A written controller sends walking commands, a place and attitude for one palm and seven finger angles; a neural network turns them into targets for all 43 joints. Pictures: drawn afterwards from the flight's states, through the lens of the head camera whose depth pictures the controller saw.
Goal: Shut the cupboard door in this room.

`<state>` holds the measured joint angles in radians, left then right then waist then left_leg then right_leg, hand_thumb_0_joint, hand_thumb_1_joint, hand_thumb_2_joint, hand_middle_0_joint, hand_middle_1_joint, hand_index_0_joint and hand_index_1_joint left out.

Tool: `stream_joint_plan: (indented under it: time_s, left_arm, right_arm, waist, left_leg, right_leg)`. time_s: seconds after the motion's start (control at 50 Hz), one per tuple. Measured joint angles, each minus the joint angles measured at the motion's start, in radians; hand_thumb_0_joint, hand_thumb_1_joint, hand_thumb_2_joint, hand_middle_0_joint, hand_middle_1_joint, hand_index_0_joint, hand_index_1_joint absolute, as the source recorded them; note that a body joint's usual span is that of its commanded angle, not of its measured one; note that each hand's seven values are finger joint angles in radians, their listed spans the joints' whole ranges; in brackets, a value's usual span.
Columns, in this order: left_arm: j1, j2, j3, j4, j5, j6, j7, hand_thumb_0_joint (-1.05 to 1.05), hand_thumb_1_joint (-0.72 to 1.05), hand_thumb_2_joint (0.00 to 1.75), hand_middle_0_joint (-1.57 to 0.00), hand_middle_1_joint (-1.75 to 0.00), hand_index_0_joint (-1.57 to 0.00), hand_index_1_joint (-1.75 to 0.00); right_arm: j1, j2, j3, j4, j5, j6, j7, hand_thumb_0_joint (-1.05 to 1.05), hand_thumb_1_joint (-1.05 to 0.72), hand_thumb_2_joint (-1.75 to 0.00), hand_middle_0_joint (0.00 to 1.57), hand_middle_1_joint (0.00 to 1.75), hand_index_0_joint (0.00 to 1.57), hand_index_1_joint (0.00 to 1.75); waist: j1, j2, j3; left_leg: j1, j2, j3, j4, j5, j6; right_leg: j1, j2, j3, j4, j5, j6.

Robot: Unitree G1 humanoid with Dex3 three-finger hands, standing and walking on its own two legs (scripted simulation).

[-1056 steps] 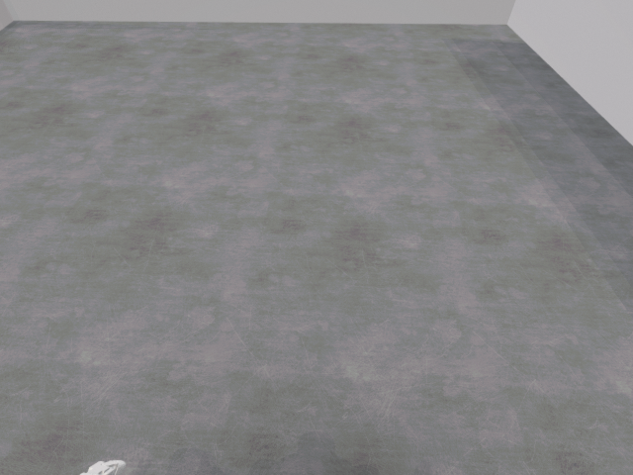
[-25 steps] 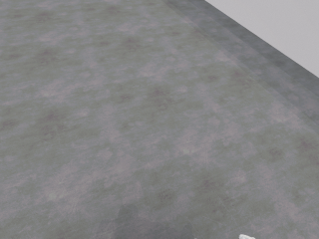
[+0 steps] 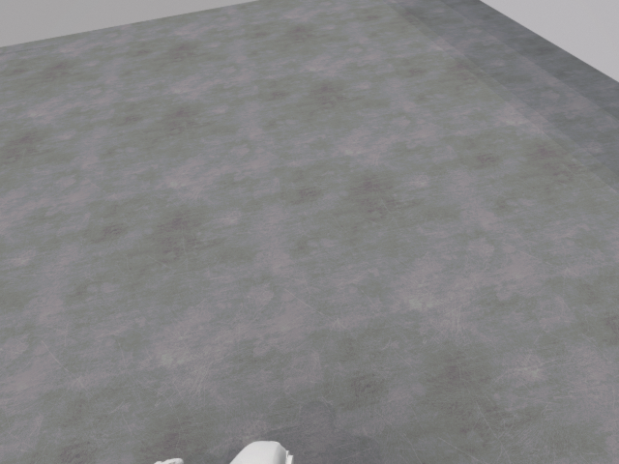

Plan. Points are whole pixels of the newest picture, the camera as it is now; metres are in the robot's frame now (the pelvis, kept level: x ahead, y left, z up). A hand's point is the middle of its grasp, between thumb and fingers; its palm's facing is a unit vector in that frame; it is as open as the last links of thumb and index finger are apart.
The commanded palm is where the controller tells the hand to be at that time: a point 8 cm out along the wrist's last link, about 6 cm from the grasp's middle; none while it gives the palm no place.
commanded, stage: turn or walk to find it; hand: left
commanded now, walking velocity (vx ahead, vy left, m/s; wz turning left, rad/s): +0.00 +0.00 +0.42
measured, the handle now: out of the picture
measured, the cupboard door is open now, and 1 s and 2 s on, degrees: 91 91 91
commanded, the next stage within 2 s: stand and wait in 0.98 s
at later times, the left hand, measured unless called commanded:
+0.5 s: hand out of the picture -0.01 +0.26 -0.17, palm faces +0.25 -0.94 -0.25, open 7.4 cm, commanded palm none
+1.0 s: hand out of the picture -0.06 +0.18 -0.15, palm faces +0.44 -0.86 -0.26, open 7.3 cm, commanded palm none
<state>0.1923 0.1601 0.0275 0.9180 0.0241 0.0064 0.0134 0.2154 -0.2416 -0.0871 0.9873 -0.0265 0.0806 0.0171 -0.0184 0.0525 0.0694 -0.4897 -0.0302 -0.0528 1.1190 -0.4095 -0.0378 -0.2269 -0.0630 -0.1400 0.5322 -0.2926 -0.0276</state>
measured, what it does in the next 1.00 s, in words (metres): steps on the spot, turning left: left foot, then right foot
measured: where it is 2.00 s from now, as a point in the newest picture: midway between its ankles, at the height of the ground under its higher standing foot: outside the picture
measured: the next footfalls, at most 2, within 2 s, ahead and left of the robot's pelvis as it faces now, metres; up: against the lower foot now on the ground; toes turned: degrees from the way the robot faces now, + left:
left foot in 0.28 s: +0.01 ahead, +0.15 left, +0.00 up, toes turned +11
right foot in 0.70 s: +0.05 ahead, -0.08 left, +0.00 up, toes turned +13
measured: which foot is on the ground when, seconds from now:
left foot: up 0.00-0.26, down 0.28-0.70, up 0.72-1.00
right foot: down 0.00-0.28, up 0.30-0.68, down 0.70-1.00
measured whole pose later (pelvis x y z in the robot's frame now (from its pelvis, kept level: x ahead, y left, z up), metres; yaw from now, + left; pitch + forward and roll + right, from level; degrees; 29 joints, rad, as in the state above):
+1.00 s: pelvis -0.03 -0.01 +0.00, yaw +26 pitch +0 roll +2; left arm 0.23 0.16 0.03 0.95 0.03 0.00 0.01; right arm 0.22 -0.25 -0.08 1.01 -0.02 0.09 0.02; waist 0.00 0.02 0.08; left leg -0.43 0.03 -0.03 1.04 -0.41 -0.07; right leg -0.22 -0.10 -0.21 0.49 -0.27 -0.04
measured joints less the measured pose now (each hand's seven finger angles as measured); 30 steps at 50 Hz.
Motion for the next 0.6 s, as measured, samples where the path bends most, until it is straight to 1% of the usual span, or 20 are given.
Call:
stream_joint_plan:
  time_s: [0.02,0.06,0.1,0.16,0.22,0.24,0.26,0.28,0.3,0.32,0.34,0.38,0.42,0.46,0.5,0.6]
  left_arm:
    - [0.005,-0.002,0.0,0.004,0.001,0.001,0.001,0.0,0.91,0.9,-0.2,-0.3,-0.21,-0.3]
    - [0.014,-0.005,-0.001,0.012,0.003,0.0,0.001,0.0,0.91,0.9,-0.2,-0.3,-0.21,-0.3]
    - [0.023,-0.003,0.0,0.019,0.005,-0.002,0.001,0.0,0.91,0.9,-0.2,-0.3,-0.21,-0.3]
    - [0.033,0.011,0.005,0.027,0.009,-0.002,-0.002,0.0,0.91,0.9,-0.2,-0.3,-0.21,-0.3]
    - [0.042,0.033,0.013,0.04,0.011,0.002,-0.004,0.0,0.91,0.9,-0.2,-0.3,-0.21,-0.3]
    - [0.046,0.042,0.017,0.046,0.009,0.004,-0.004,0.0,0.91,0.9,-0.2,-0.3,-0.21,-0.3]
    - [0.052,0.05,0.02,0.05,0.006,0.008,-0.004,0.0,0.91,0.9,-0.2,-0.3,-0.21,-0.3]
    - [0.058,0.062,0.025,0.054,0.001,0.015,-0.005,0.0,0.91,0.9,-0.2,-0.3,-0.21,-0.3]
    - [0.058,0.076,0.03,0.061,-0.001,0.026,-0.004,0.0,0.91,0.9,-0.2,-0.3,-0.21,-0.3]
    - [0.057,0.088,0.033,0.069,-0.002,0.04,-0.001,0.0,0.91,0.9,-0.2,-0.3,-0.21,-0.3]
    - [0.053,0.096,0.035,0.078,-0.002,0.052,0.001,0.0,0.91,0.9,-0.2,-0.3,-0.21,-0.3]
    - [0.04,0.104,0.04,0.09,-0.003,0.065,-0.002,0.0,0.91,0.9,-0.2,-0.3,-0.2,-0.3]
    - [0.027,0.107,0.041,0.088,-0.003,0.061,-0.007,0.0,0.91,0.9,-0.2,-0.3,-0.2,-0.3]
    - [0.016,0.106,0.039,0.078,-0.004,0.054,-0.01,0.0,0.91,0.9,-0.2,-0.3,-0.2,-0.3]
    - [0.002,0.101,0.036,0.066,-0.005,0.05,-0.01,0.0,0.91,0.9,-0.2,-0.3,-0.2,-0.3]
    - [-0.036,0.079,0.026,0.037,-0.008,0.043,-0.008,0.0,0.91,0.9,-0.2,-0.3,-0.2,-0.3]
  right_arm:
    - [0.003,-0.002,-0.001,0.002,0.0,0.0,0.001,0.01,-0.91,-0.9,0.2,0.3,0.2,0.3]
    - [0.007,-0.003,0.0,0.008,0.0,0.001,0.002,0.01,-0.91,-0.9,0.2,0.3,0.2,0.3]
    - [0.005,-0.001,0.004,0.014,0.001,0.003,0.001,0.01,-0.91,-0.9,0.2,0.3,0.2,0.3]
    - [-0.009,0.004,0.013,0.02,0.006,0.002,0.0,0.01,-0.91,-0.9,0.2,0.3,0.19,0.3]
    - [-0.033,0.011,0.023,0.014,0.011,-0.008,-0.003,0.01,-0.91,-0.9,0.2,0.3,0.19,0.3]
    - [-0.041,0.013,0.026,0.009,0.011,-0.014,-0.003,0.01,-0.91,-0.9,0.2,0.3,0.19,0.3]
    - [-0.046,0.012,0.029,0.002,0.012,-0.022,-0.002,0.01,-0.91,-0.9,0.2,0.3,0.19,0.3]
    - [-0.053,0.015,0.03,-0.004,0.01,-0.032,-0.002,0.01,-0.91,-0.9,0.2,0.3,0.19,0.3]
    - [-0.063,0.024,0.031,-0.01,0.008,-0.039,-0.002,0.01,-0.91,-0.9,0.2,0.3,0.19,0.3]
    - [-0.07,0.032,0.035,-0.016,0.007,-0.046,-0.002,0.01,-0.91,-0.9,0.2,0.3,0.2,0.3]
    - [-0.073,0.038,0.037,-0.022,0.005,-0.051,-0.005,0.01,-0.91,-0.9,0.2,0.3,0.2,0.3]
    - [-0.076,0.045,0.042,-0.03,0.002,-0.055,-0.013,0.0,-0.91,-0.9,0.2,0.3,0.2,0.3]
    - [-0.078,0.048,0.046,-0.03,0.002,-0.057,-0.018,0.0,-0.91,-0.89,0.2,0.3,0.2,0.3]
    - [-0.077,0.05,0.049,-0.03,0.002,-0.059,-0.019,0.0,-0.91,-0.89,0.2,0.3,0.2,0.3]
    - [-0.073,0.051,0.048,-0.03,0.002,-0.059,-0.018,0.0,-0.9,-0.89,0.2,0.3,0.2,0.3]
    - [-0.057,0.048,0.04,-0.031,-0.002,-0.048,-0.013,0.0,-0.9,-0.89,0.21,0.3,0.2,0.3]
  waist:
    - [-0.002,-0.003,0.001]
    - [-0.001,-0.012,0.003]
    - [0.004,-0.024,0.007]
    - [0.018,-0.045,0.016]
    - [0.033,-0.064,0.024]
    - [0.036,-0.07,0.024]
    - [0.037,-0.072,0.021]
    - [0.038,-0.081,0.019]
    - [0.044,-0.1,0.023]
    - [0.048,-0.11,0.023]
    - [0.047,-0.111,0.021]
    - [0.043,-0.103,0.015]
    - [0.043,-0.094,0.011]
    - [0.043,-0.085,0.007]
    - [0.039,-0.075,0.003]
    - [0.018,-0.052,-0.001]
  left_leg:
    - [-0.003,0.011,0.006,0.02,0.01,-0.007]
    - [0.008,0.03,0.016,0.012,0.013,-0.018]
    - [0.036,0.046,0.027,-0.046,-0.007,-0.027]
    - [0.092,0.06,0.051,-0.182,-0.042,-0.029]
    - [0.157,0.06,0.082,-0.344,-0.037,-0.021]
    - [0.185,0.058,0.094,-0.414,-0.004,-0.017]
    - [0.219,0.057,0.105,-0.499,0.056,-0.011]
    - [0.233,0.051,0.107,-0.543,0.112,0.022]
    - [0.228,0.039,0.113,-0.532,0.116,0.045]
    - [0.225,0.034,0.115,-0.522,0.105,0.056]
    - [0.226,0.033,0.11,-0.524,0.098,0.061]
    - [0.234,0.032,0.093,-0.557,0.11,0.064]
    - [0.246,0.027,0.077,-0.6,0.139,0.063]
    - [0.254,0.022,0.062,-0.635,0.165,0.066]
    - [0.257,0.017,0.046,-0.655,0.182,0.066]
    - [0.241,0.004,0.006,-0.654,0.196,0.054]
  right_leg:
    - [0.006,-0.005,-0.009,-0.009,0.004,0.001]
    - [0.014,-0.016,-0.027,-0.02,0.008,0.003]
    - [0.017,-0.028,-0.042,-0.024,0.009,0.005]
    - [0.013,-0.049,-0.064,-0.013,0.005,0.014]
    - [-0.002,-0.071,-0.085,0.02,-0.009,0.029]
    - [-0.008,-0.078,-0.093,0.038,-0.018,0.036]
    - [-0.019,-0.085,-0.1,0.065,-0.03,0.045]
    - [-0.037,-0.097,-0.101,0.105,-0.047,0.055]
    - [-0.062,-0.103,-0.073,0.166,-0.113,0.066]
    - [-0.092,-0.094,-0.036,0.241,-0.179,0.075]
    - [-0.121,-0.078,-0.004,0.318,-0.216,0.08]
    - [-0.168,-0.052,0.037,0.435,-0.209,0.087]
    - [-0.198,-0.038,0.061,0.491,-0.171,0.093]
    - [-0.209,-0.03,0.076,0.495,-0.151,0.101]
    - [-0.207,-0.022,0.088,0.468,-0.146,0.106]
    - [-0.16,-0.001,0.098,0.319,-0.152,0.106]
